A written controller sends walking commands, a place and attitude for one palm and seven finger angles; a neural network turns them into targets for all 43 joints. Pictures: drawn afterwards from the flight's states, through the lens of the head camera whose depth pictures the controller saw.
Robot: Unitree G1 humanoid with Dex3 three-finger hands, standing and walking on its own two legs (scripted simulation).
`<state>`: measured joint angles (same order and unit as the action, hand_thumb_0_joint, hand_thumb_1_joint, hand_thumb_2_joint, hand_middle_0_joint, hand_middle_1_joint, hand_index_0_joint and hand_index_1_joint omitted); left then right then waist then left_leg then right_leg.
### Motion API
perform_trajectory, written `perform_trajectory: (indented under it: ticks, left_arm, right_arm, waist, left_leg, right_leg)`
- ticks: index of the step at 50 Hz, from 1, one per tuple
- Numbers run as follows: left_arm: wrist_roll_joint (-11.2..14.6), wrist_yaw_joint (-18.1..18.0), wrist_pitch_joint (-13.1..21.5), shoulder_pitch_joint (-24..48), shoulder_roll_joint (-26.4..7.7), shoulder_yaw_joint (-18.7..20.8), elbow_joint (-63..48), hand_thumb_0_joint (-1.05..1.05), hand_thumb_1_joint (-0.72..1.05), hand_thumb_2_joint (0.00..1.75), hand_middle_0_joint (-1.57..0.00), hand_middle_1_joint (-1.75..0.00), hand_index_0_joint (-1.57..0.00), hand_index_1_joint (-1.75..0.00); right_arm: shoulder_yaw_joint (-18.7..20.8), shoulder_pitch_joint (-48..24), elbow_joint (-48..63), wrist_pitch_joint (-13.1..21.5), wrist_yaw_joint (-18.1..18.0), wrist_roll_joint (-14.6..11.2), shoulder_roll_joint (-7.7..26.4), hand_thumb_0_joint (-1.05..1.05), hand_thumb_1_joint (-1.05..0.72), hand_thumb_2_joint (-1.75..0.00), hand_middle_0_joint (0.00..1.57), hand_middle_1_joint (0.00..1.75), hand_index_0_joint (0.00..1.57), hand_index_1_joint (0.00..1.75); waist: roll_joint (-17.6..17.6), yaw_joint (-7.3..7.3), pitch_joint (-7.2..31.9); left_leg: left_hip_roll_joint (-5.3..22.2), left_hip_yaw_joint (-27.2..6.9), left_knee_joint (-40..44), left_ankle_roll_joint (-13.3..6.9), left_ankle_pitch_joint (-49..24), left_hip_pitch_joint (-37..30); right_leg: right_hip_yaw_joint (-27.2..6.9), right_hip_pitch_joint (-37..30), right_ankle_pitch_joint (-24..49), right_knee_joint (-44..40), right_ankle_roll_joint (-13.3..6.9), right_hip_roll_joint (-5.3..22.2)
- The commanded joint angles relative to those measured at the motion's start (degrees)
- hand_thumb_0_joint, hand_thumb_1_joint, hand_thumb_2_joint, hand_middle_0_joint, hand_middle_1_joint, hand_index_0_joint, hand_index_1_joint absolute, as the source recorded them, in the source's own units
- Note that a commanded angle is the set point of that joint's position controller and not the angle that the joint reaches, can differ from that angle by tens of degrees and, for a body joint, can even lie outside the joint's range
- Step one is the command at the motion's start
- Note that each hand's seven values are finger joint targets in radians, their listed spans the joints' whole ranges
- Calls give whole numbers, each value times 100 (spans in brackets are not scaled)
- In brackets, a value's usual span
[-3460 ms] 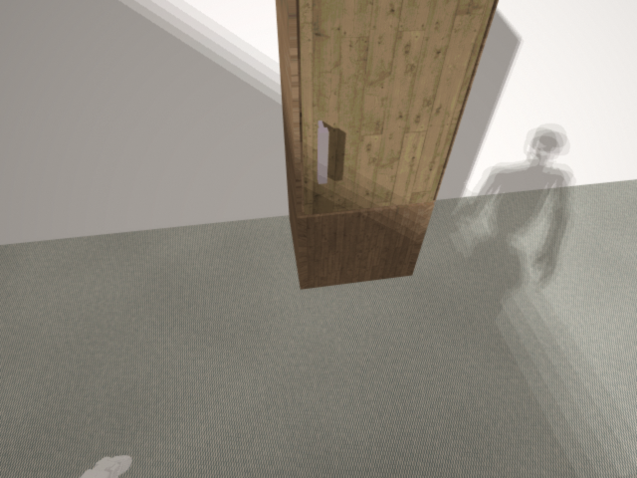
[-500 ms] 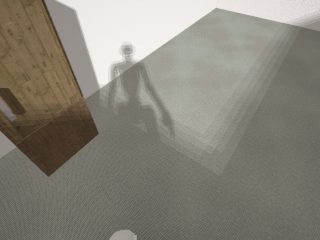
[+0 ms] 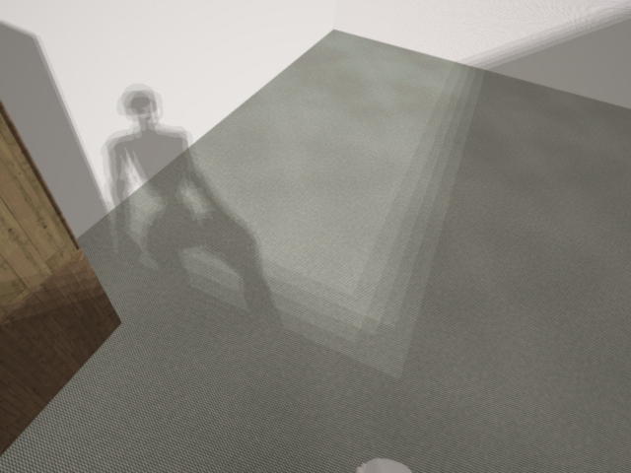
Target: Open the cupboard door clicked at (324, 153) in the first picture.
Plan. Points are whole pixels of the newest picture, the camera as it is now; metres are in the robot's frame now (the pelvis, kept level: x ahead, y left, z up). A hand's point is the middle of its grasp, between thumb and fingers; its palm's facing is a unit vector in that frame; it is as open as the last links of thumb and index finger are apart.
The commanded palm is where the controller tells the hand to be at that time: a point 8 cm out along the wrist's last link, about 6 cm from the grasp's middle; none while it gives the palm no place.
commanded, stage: walk to a spot facing it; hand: left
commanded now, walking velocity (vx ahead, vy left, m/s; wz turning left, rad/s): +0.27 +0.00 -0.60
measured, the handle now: out of the picture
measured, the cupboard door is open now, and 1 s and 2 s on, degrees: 0 0 0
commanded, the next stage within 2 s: turn to face it in 0.50 s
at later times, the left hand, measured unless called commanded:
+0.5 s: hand (263, 372) +0.31 +0.10 -0.18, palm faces -0.26 -0.95 -0.19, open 7.4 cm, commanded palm none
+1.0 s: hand (215, 378) +0.29 +0.18 -0.18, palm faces -0.19 -0.97 -0.18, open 7.4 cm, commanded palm none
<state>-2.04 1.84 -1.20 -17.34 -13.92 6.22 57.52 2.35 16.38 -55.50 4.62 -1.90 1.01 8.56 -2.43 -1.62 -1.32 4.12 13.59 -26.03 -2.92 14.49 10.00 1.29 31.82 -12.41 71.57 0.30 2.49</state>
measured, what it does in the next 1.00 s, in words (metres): walks ahead: right foot, then left foot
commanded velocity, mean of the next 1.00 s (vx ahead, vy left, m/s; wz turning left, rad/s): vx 0.01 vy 0.00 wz -0.08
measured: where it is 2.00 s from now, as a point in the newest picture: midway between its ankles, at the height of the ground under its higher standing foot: outside the picture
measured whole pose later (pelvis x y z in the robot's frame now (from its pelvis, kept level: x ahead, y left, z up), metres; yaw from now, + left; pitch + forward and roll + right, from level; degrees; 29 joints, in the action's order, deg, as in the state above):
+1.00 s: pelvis +0.19 +0.02 +0.00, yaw -15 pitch -1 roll -2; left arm -1.1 -1.0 -2.4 -12.9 -10.9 3.2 56.9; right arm 1.4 14.9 -57.5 -1.2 -1.0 1.5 8.9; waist -1.1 -0.2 -1.2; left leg 0.0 0.3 -28.5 -2.3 12.6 15.4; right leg 2.7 22.0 -24.5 51.0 1.6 1.1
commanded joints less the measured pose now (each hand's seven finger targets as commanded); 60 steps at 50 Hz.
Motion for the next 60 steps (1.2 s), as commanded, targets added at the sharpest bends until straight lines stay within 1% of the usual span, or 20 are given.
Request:
perform_trajectory:
  ticks: [1,12,14,17,18,19,20,21,25,28,32,38,40,41,43,44,47,50,56,60]
  left_arm:
    - [-9,66,-34,-40,130,9,-362,0,90,90,-20,-30,-20,-30]
    - [45,46,-29,1499,258,-129,-821,0,90,90,-20,-30,-20,-30]
    - [38,26,6,1455,271,-131,-841,0,90,90,-20,-30,-20,-30]
    - [6,-23,133,474,-27,-64,-648,0,90,90,-20,-30,-20,-30]
    - [-12,-45,234,-185,-291,13,-475,0,90,90,-20,-30,-20,-30]
    - [-3,-112,318,-752,-922,126,-343,0,90,90,-20,-30,-20,-30]
    - [171,-202,309,-955,-1330,196,-261,0,90,90,-20,-30,-20,-30]
    - [220,-290,234,-732,-1236,182,-352,0,90,90,-20,-30,-20,-30]
    - [183,-346,202,660,-622,-21,-723,0,90,90,-20,-30,-20,-30]
    - [91,-324,196,947,-611,-30,-800,0,90,90,-20,-30,-20,-30]
    - [54,-279,159,757,-487,-61,-762,0,90,90,-20,-30,-20,-30]
    - [12,-323,226,457,-532,-163,-570,0,90,90,-20,-30,-20,-30]
    - [103,-351,188,435,-406,-209,-489,0,90,90,-20,-30,-20,-30]
    - [144,-351,155,287,-293,-240,-451,0,90,90,-20,-30,-20,-30]
    - [167,-332,91,123,-15,-282,-497,0,90,90,-20,-30,-20,-30]
    - [126,-345,56,397,-148,-263,-500,0,90,90,-20,-30,-20,-30]
    - [86,-306,-2,500,-298,-159,-493,0,90,90,-20,-30,-20,-30]
    - [114,-290,23,490,-152,-130,-493,0,90,90,-20,-30,-20,-30]
    - [176,-312,31,847,-40,-139,-691,0,90,90,-20,-30,-20,-30]
    - [223,-328,36,449,-110,-127,-622,0,90,90,-20,-30,-20,-30]
  right_arm:
    - [129,494,50,109,-21,-22,658,0,-90,-90,20,30,20,30]
    - [145,1274,-400,-91,-39,71,771,0,-90,-90,20,30,20,30]
    - [173,1239,-396,-138,-40,70,817,0,-90,-90,20,30,20,30]
    - [287,930,-217,-183,-6,9,1103,0,-90,-90,20,30,20,30]
    - [279,780,-87,-189,35,-35,1119,0,-90,-90,20,30,20,30]
    - [221,889,117,-212,93,-133,828,0,-90,-90,20,30,20,30]
    - [183,727,289,-213,32,-131,605,0,-90,-90,20,30,20,30]
    - [199,414,403,-259,-37,-134,690,0,-90,-90,20,30,20,30]
    - [177,193,268,-556,-10,31,544,0,-90,-90,20,30,20,30]
    - [181,438,221,-682,10,41,506,0,-90,-90,20,30,20,30]
    - [160,237,288,-673,60,66,569,0,-90,-90,20,30,20,30]
    - [31,-251,292,-472,108,-22,562,0,-90,-90,20,30,20,30]
    - [-13,19,107,-432,124,-35,482,0,-90,-90,20,30,20,30]
    - [-3,56,65,-403,129,-40,669,0,-90,-90,20,30,20,30]
    - [82,-212,232,-441,129,43,1212,0,-90,-90,20,30,20,30]
    - [83,-331,210,-464,82,69,1157,0,-90,-90,20,30,20,30]
    - [90,-304,205,-482,41,43,1129,0,-90,-90,20,30,20,30]
    - [204,-157,213,-490,37,47,1272,0,-90,-90,20,30,20,30]
    - [373,232,186,-545,65,50,1393,0,-90,-90,20,30,20,30]
    - [467,-47,312,-613,107,44,1471,0,-90,-90,20,30,20,30]
  waist:
    - [786,18,-320]
    - [840,483,-655]
    - [964,413,-535]
    - [1138,-89,308]
    - [873,-455,773]
    - [-439,-614,1557]
    - [-1038,-531,2100]
    - [-400,-520,1916]
    - [84,209,351]
    - [-119,462,226]
    - [-483,389,334]
    - [-449,138,477]
    - [-326,223,436]
    - [198,174,404]
    - [1738,-8,-124]
    - [1920,111,-383]
    - [1412,74,-451]
    - [910,168,159]
    - [1106,470,788]
    - [1261,310,1075]
  left_leg:
    - [1474,-743,1527,223,-853,-257]
    - [1631,175,697,-273,-3818,-1179]
    - [1665,360,302,-284,-4631,-1264]
    - [1630,595,-1332,-74,-5540,-1286]
    - [1554,545,-2571,166,-4790,-579]
    - [812,507,-4254,540,-727,1318]
    - [10,-161,-5903,799,2401,2521]
    - [311,-1033,-5856,689,2066,2502]
    - [595,-1246,-4910,770,831,1952]
    - [483,-1200,-4266,826,622,1585]
    - [289,-1213,-3758,715,277,1618]
    - [-5,-1176,-1341,523,674,837]
    - [-73,-1139,-102,505,-182,89]
    - [115,-1503,246,423,-527,-209]
    - [1492,-3062,975,-290,-1242,546]
    - [1500,-3413,1362,-555,-1129,943]
    - [1230,-3166,1228,-643,-1522,864]
    - [988,-2933,929,-645,-1755,130]
    - [915,-3455,605,-755,-2246,-580]
    - [581,-3519,400,-535,-2249,-289]
  right_leg:
    - [-188,903,553,56,153,308]
    - [683,737,23,-2356,70,140]
    - [863,347,-163,-2762,-51,-74]
    - [1012,-1125,-77,-3544,-267,-431]
    - [775,-2449,697,-4262,-370,-265]
    - [-1151,-4465,3375,-4152,-999,1165]
    - [-2834,-5172,6229,-4135,-1775,2305]
    - [-2211,-4784,5856,-4278,-1931,2259]
    - [-1354,-1870,3217,-5160,-1115,1310]
    - [-1076,-1008,2023,-5359,-996,942]
    - [-1179,-1070,388,-5582,-892,716]
    - [-1053,-1807,412,-5396,-980,875]
    - [-767,-1654,345,-5011,-646,815]
    - [-612,-1416,124,-4665,-430,679]
    - [233,-1058,-896,-3645,89,19]
    - [226,-1073,-1371,-2895,163,-84]
    - [-38,-598,-1391,-1636,163,7]
    - [-86,-435,-1254,-1497,242,-6]
    - [-138,-524,-1523,-2368,328,-134]
    - [9,-1452,-1122,-3737,278,-357]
